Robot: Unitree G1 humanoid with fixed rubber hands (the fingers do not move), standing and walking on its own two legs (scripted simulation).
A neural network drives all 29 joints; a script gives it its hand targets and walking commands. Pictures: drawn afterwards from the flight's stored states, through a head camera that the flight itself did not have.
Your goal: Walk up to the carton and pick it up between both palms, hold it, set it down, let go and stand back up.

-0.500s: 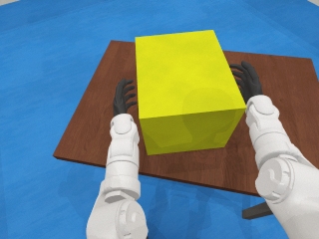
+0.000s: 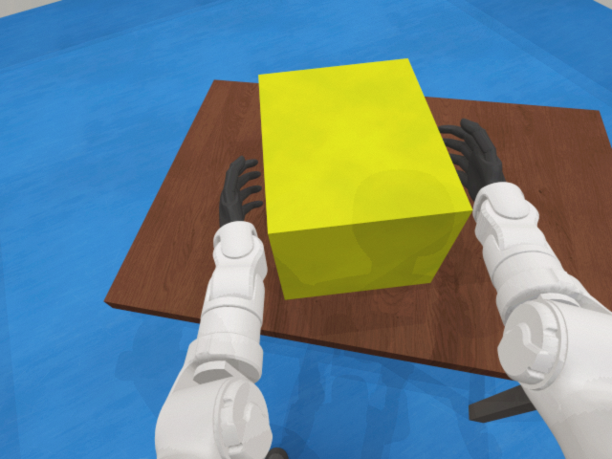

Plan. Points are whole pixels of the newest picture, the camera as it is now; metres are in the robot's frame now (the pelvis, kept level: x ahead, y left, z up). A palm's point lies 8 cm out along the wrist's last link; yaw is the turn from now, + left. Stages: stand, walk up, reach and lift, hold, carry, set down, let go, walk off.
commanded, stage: set down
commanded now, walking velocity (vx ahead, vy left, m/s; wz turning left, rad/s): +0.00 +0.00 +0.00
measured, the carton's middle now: (345, 180) +0.52 +0.07 +0.00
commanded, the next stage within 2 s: none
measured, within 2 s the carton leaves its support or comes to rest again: neither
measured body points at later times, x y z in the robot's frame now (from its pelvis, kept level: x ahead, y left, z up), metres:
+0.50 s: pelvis -0.01 +0.01 -0.01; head +0.12 -0.01 +0.42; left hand +0.41 +0.21 +0.04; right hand +0.53 -0.10 +0.05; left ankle +0.01 +0.15 -0.74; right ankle -0.02 -0.07 -0.74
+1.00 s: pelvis -0.03 +0.00 -0.01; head +0.09 -0.01 +0.42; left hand +0.40 +0.24 +0.08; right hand +0.53 -0.15 +0.10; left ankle +0.01 +0.15 -0.74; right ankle -0.02 -0.07 -0.74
